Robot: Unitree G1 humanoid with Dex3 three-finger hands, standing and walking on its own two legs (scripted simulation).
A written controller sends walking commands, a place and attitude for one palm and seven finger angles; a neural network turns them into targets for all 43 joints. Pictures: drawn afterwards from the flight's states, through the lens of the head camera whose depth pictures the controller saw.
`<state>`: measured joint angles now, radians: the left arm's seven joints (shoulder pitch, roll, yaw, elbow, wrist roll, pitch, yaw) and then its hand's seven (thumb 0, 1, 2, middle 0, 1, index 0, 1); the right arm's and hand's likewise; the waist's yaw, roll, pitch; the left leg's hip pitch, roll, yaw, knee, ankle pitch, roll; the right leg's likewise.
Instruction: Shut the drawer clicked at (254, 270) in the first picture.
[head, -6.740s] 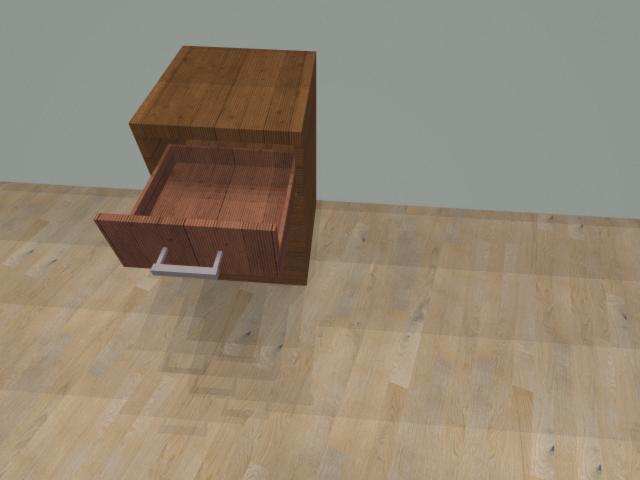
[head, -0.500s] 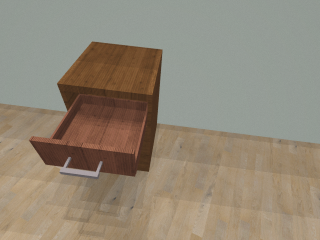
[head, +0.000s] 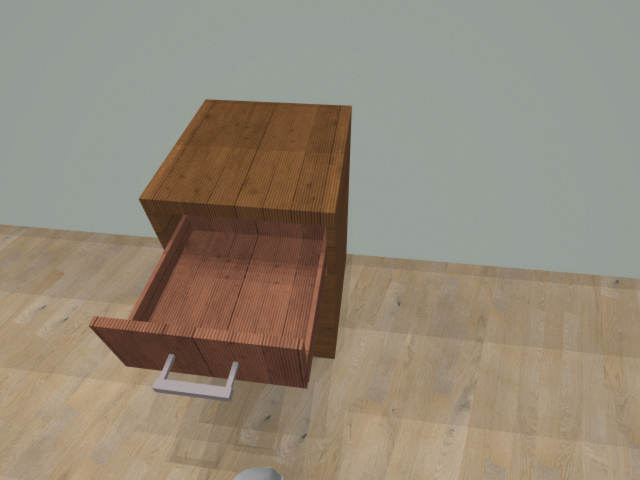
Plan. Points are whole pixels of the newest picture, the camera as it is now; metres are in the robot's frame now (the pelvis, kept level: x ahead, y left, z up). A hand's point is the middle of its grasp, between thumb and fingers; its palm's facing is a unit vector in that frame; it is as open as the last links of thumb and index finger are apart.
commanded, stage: shuffle to correct the standing spot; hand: left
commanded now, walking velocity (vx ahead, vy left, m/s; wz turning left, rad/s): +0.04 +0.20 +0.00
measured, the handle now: (197, 377) +0.33 +0.26 -0.22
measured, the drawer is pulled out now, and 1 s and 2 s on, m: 0.29 0.29 0.29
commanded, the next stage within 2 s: come to a stop and stand still in 0.04 s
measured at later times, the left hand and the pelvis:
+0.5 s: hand out of the picture +0.07 +0.29 -0.18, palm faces -0.04 -0.98 -0.21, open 7.4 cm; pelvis +0.05 +0.10 +0.00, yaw -5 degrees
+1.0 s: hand out of the picture +0.03 +0.19 -0.18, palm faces -0.05 -0.98 -0.17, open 7.3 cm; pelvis +0.03 +0.04 +0.00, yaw -4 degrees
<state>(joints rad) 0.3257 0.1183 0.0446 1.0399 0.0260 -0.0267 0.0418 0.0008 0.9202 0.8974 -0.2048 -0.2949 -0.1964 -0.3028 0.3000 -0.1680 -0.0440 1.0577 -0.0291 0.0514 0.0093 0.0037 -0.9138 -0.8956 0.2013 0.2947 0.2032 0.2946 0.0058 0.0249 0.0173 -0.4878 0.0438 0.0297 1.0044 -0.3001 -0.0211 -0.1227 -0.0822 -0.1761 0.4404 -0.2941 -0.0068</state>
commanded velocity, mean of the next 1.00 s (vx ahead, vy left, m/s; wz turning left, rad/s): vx -0.04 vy -0.08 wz -0.02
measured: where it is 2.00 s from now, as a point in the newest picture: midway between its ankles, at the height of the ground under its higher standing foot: outside the picture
